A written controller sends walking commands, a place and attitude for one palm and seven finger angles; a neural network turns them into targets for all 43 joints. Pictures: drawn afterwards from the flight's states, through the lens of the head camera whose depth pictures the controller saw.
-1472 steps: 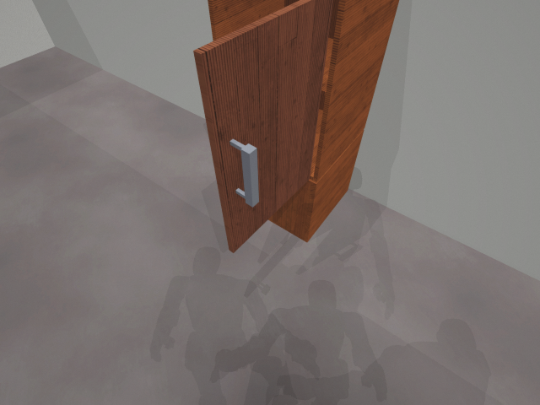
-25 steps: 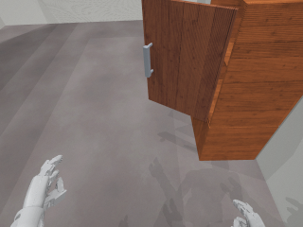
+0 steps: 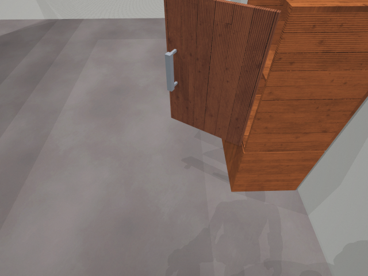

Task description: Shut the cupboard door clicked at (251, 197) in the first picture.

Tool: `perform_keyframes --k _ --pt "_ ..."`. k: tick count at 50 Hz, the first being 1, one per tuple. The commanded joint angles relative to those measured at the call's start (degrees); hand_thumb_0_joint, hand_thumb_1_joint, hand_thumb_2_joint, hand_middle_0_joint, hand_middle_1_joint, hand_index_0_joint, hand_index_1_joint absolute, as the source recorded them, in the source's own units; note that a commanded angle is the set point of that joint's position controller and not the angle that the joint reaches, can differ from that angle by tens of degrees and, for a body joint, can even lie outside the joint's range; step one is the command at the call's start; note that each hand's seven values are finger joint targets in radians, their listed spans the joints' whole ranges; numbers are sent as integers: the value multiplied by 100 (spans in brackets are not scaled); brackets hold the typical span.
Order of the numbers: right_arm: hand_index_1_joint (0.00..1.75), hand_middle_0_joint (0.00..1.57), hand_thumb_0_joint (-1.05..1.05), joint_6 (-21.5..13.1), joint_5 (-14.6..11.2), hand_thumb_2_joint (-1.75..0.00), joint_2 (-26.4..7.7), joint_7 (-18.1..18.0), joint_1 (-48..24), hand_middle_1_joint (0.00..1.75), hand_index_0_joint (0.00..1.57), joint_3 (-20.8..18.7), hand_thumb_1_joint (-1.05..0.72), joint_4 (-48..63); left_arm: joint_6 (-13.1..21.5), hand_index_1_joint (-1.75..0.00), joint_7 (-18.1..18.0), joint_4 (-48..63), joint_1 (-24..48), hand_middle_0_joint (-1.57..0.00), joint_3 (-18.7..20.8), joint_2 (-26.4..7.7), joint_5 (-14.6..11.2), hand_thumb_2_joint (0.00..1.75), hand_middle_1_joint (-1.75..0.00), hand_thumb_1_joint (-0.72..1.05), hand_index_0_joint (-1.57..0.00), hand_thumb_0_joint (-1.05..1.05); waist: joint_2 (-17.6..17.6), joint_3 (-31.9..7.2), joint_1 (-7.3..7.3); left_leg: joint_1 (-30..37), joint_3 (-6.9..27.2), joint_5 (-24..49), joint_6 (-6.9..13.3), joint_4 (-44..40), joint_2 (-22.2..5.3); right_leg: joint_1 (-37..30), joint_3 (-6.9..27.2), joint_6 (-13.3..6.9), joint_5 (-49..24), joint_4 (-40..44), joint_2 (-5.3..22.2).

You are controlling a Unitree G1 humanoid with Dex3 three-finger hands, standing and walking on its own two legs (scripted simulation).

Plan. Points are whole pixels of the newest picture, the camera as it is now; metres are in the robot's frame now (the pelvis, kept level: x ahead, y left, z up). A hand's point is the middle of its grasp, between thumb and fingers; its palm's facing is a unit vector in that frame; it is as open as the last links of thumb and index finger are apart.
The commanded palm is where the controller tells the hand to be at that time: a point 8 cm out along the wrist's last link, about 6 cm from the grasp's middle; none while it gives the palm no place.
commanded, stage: let the arm hang, fingers relaxed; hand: left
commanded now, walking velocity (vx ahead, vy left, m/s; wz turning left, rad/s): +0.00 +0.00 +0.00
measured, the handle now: (172, 70) +0.88 +0.10 -0.04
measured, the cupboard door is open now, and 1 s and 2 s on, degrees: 58 58 58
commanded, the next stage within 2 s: look to check the result in 0.48 s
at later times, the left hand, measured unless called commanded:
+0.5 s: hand out of the picture +0.04 +0.17 -0.17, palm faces -0.01 -0.98 -0.20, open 7.4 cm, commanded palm none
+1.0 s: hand out of the picture +0.06 +0.20 -0.17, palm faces -0.01 -0.97 -0.26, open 7.4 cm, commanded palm none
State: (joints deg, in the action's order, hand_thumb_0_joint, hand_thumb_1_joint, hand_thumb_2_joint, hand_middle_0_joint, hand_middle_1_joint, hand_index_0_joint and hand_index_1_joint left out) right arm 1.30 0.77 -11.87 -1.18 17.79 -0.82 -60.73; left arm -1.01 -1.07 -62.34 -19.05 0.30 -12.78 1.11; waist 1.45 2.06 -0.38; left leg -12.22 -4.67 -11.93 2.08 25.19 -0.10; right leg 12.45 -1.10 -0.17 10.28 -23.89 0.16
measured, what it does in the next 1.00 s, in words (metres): stands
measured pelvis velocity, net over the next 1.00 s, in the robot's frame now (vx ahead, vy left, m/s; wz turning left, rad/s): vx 0.03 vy -0.01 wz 0.00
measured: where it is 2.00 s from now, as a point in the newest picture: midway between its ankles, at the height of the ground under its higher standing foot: outside the picture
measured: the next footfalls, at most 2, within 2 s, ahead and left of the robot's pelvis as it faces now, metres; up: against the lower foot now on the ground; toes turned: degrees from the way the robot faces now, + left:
none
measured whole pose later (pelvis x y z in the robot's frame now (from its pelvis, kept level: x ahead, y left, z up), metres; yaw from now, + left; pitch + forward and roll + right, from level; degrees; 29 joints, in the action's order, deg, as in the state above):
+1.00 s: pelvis +0.03 -0.01 +0.01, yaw +0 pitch -1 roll +0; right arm -0.1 0.7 -12.9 -1.7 11.8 -0.6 -64.1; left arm 0.5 -1.1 -65.4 -12.5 0.3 -13.2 0.9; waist 0.3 1.9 -0.4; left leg -6.6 -4.5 -12.0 1.0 19.7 -0.3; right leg 7.5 -1.1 -0.8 11.2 -19.9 -0.3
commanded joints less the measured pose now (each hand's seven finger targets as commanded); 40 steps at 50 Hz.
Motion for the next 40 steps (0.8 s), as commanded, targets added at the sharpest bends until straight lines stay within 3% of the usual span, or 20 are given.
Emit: perform_keyframes --k 1,6,13,19,29,33,37,40 --pt "30 20 0 -155 -11 -90 -782 -37 155 30 20 -131 -90 132 177 -30 -46 181 94 -20 145 -683 -28 90 -30 90 -20 0 -443 117 -21 -45 747 -538 54 -738 -601 147 700 -281 563 654 476" --pt "30 20 0 -157 -4 -90 -715 -40 65 30 20 -116 -90 0 167 -30 -59 62 146 -20 140 -653 -25 90 -30 90 -20 0 -352 292 -5 0 718 -476 39 -818 -605 243 713 -259 508 663 453" --pt "30 20 0 -200 -15 -90 -687 -49 -31 30 20 -88 -90 -75 181 -30 -68 22 192 -20 152 -671 -22 90 -30 90 -20 0 -88 176 37 84 706 -47 18 -887 -645 -5 639 -237 -30 577 459" --pt "30 20 0 -191 -4 -90 -596 -55 -89 30 20 -74 -90 -127 181 -30 -64 -11 287 -20 141 -617 -25 90 -30 90 -20 0 -16 239 16 85 673 -3 -25 -904 -617 -62 620 -220 -52 651 489" --pt "30 20 0 -222 -12 -90 -706 -79 -151 30 20 -96 -90 -133 229 -30 -59 -32 334 -20 163 -646 -34 90 -30 90 -20 0 -78 -94 -13 396 657 419 -18 -817 -653 -264 617 -252 -433 668 519" --pt "30 20 0 -229 -25 -90 -784 -91 -207 30 20 -107 -90 -127 244 -30 -58 -61 344 -20 170 -706 -36 90 -30 90 -20 0 -77 -96 -8 498 655 641 -11 -782 -671 -271 611 -266 -659 660 518" --pt "30 20 0 -205 -15 -90 -807 -88 -242 30 20 -98 -90 -167 228 -30 -55 -91 403 -20 156 -718 -42 90 -30 90 -20 0 -121 103 -20 413 659 401 -26 -874 -672 -238 616 -250 -426 734 523" --pt "30 20 0 -217 -15 -90 -838 -87 -267 30 20 -94 -90 -166 233 -30 -53 -104 429 -20 159 -763 -42 90 -30 90 -20 0 -90 6 -16 485 669 556 -20 -877 -685 -315 613 -256 -580 704 525"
